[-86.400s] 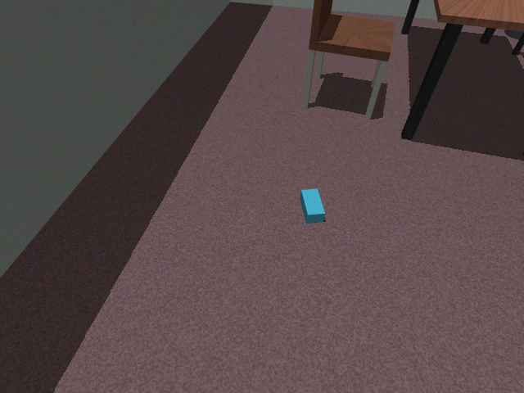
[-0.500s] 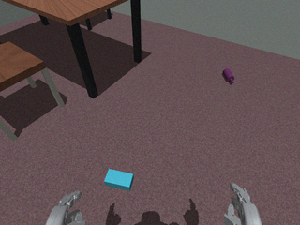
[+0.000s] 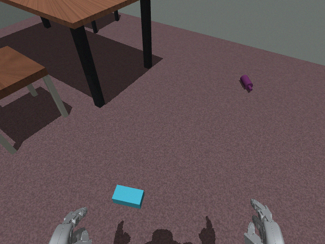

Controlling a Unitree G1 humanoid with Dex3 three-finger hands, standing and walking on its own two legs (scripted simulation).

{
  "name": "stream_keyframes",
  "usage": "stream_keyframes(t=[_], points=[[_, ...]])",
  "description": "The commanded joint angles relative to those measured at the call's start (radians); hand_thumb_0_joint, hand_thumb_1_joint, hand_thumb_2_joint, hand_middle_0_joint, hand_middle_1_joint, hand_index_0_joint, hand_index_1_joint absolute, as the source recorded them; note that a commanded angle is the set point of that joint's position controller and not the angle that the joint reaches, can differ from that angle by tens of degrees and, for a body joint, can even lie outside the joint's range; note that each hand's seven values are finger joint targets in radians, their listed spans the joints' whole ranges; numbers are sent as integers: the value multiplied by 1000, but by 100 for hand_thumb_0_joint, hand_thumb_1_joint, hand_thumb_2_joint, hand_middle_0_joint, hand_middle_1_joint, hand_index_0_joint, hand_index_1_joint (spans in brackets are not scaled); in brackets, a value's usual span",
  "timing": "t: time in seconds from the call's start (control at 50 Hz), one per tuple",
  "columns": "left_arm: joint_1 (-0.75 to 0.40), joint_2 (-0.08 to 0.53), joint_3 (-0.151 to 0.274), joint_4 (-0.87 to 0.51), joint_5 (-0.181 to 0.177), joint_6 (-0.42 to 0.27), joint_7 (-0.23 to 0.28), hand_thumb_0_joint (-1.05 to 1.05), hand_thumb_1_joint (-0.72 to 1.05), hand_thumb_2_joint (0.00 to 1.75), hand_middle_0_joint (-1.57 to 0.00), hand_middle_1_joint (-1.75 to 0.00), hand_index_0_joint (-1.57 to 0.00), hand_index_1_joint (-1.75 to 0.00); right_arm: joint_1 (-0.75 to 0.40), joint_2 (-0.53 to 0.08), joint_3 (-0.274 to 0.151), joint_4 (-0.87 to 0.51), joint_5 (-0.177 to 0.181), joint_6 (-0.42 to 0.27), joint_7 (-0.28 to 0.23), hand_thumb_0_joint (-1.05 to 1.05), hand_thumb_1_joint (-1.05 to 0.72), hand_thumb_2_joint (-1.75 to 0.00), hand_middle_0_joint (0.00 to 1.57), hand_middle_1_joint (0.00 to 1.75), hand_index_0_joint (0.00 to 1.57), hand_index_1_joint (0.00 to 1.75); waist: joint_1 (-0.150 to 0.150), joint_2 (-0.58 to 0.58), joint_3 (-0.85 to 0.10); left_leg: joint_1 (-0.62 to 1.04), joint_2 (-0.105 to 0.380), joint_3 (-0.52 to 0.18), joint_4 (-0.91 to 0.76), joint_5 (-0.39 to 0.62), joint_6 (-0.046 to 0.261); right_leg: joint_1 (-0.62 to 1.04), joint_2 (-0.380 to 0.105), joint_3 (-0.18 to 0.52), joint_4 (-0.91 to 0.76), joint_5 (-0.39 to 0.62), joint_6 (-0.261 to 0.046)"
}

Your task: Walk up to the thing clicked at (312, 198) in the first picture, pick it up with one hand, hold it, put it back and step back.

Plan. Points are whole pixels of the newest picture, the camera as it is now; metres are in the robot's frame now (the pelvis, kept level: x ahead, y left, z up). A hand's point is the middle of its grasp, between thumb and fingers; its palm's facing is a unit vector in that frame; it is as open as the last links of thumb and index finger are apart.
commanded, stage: home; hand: left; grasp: from above
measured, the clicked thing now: (128, 196) +0.51 +0.19 -0.68
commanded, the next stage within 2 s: stand in 0.84 s
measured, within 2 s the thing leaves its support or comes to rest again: neither
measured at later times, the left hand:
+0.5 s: hand out of the picture +0.16 +0.18 -0.05, palm faces +0.04 -0.98 -0.20, open 7.4 cm
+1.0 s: hand out of the picture +0.16 +0.19 -0.06, palm faces +0.01 -0.96 -0.27, open 7.4 cm
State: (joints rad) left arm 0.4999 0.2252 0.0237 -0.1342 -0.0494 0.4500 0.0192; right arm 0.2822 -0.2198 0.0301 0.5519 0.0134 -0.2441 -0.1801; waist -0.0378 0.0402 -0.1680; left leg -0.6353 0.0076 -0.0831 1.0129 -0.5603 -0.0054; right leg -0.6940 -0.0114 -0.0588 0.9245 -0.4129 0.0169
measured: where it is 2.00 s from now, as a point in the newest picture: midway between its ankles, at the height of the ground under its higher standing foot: outside the picture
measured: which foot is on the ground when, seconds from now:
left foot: down 0.00-1.00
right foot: down 0.00-1.00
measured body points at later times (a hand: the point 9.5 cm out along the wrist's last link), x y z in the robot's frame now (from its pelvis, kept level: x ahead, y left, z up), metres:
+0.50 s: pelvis +0.00 +0.00 +0.00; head +0.01 +0.01 +0.45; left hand +0.15 +0.23 -0.03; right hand +0.16 -0.24 -0.06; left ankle -0.03 +0.12 -0.68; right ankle +0.03 -0.14 -0.68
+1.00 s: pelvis -0.01 +0.00 +0.00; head +0.01 +0.01 +0.45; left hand +0.16 +0.24 -0.04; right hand +0.15 -0.25 -0.08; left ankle -0.03 +0.12 -0.68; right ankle +0.03 -0.14 -0.68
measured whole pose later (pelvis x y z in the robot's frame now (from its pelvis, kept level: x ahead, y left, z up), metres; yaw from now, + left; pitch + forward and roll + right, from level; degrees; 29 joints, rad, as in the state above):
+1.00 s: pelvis -0.01 +0.00 +0.00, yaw +0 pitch +6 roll -1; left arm 0.37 0.25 0.00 0.11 0.02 0.27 0.03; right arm 0.23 -0.24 0.02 0.64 -0.07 -0.18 -0.12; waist 0.00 0.01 -0.08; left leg -0.55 -0.01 -0.06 0.98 -0.54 0.00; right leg -0.63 -0.02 -0.04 0.92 -0.41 0.01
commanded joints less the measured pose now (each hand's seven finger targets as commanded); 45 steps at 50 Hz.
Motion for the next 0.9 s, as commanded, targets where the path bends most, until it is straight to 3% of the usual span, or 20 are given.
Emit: stream_keyframes(t=[0.0,0.12,0.14,0.16,0.18,0.32,0.4,0.42,0.44,0.46,0.5,0.52,0.56,0.78,0.88], points=[[-26,104,56,-186,7,-52,12,0,90,90,-20,-30,-20,-30,-69,-124,-52,-156,-2,-55,-7,0,-90,-90,20,30,20,30,4,19,-74,-1,-17,23,-181,330,0,155,21,-15,-116,193,-23],[-24,107,60,-195,2,-50,9,0,90,90,-20,-30,-20,-30,-71,-125,-53,-164,0,-51,-3,0,-90,-90,20,30,20,30,8,10,-81,-11,-21,24,-177,325,4,167,18,-13,-120,196,-22],[12,107,68,-139,3,-41,9,0,90,90,-20,-30,-20,-30,-61,-128,-54,-154,0,-48,-4,0,-90,-90,20,30,20,30,5,-1,-71,-20,-19,20,-182,313,3,159,20,-13,-118,180,-23],[-39,100,45,-208,2,-47,7,0,90,90,-20,-30,-20,-30,-70,-125,-51,-169,0,-49,-2,0,-90,-90,20,30,20,30,2,17,-61,-15,-17,21,-186,301,2,145,20,-15,-121,173,-22],[-18,110,63,-175,4,-44,8,0,90,90,-20,-30,-20,-30,-62,-129,-56,-155,0,-47,-3,0,-90,-90,20,30,20,30,3,15,-76,-13,-15,13,-188,296,0,149,19,-13,-116,166,-23],[-4,106,58,-164,6,-40,8,0,90,90,-20,-30,-20,-30,-60,-133,-58,-159,0,-48,-2,0,-90,-90,20,30,20,30,2,14,-77,-11,-13,9,-188,306,-1,143,21,-15,-108,168,-24],[-56,115,52,-225,3,-48,8,0,90,90,-20,-30,-20,-30,-69,-127,-51,-169,1,-50,-2,0,-90,-90,20,30,20,30,2,32,-63,-19,-17,14,-189,276,2,137,18,-13,-119,152,-22],[-12,106,62,-169,5,-42,10,0,90,90,-20,-30,-20,-30,-62,-130,-55,-158,0,-50,-4,0,-90,-90,20,30,20,30,0,8,-76,-12,-11,6,-191,280,0,144,20,-14,-111,150,-23],[-48,110,49,-211,2,-48,6,0,90,90,-20,-30,-20,-30,-67,-127,-52,-160,1,-51,-3,0,-90,-90,20,30,20,30,5,31,-61,-17,-12,4,-194,277,0,137,18,-15,-114,149,-22],[-16,107,65,-174,4,-44,9,0,90,90,-20,-30,-20,-30,-63,-131,-55,-160,1,-51,-2,0,-90,-90,20,30,20,30,7,23,-71,-15,-11,4,-196,277,-1,141,19,-13,-110,147,-23],[-14,102,56,-178,4,-42,8,0,90,90,-20,-30,-20,-30,-63,-131,-55,-165,2,-51,-3,0,-90,-90,20,30,20,30,2,25,-81,-8,-9,2,-196,285,-2,141,20,-14,-105,152,-24],[-49,117,59,-229,4,-50,8,0,90,90,-20,-30,-20,-30,-70,-125,-53,-170,1,-51,-3,0,-90,-90,20,30,20,30,9,30,-87,-10,-14,11,-186,294,0,149,18,-14,-112,164,-22],[-23,106,58,-176,4,-43,10,0,90,90,-20,-30,-20,-30,-68,-128,-54,-165,1,-53,-4,0,-90,-90,20,30,20,30,1,-11,-50,-31,-16,15,-190,236,8,133,19,-14,-130,119,-17],[-46,119,60,-219,1,-45,8,0,90,90,-20,-30,-20,-30,-64,-127,-54,-162,3,-53,-3,0,-90,-90,20,30,20,30,7,34,-77,-10,-15,14,-186,290,1,139,18,-13,-117,162,-21],[-27,109,62,-190,1,-46,10,0,90,90,-20,-30,-20,-30,-64,-125,-54,-169,3,-54,-5,0,-90,-90,20,30,20,30,5,-19,-72,-26,-18,20,-181,263,9,149,17,-12,-126,146,-18]])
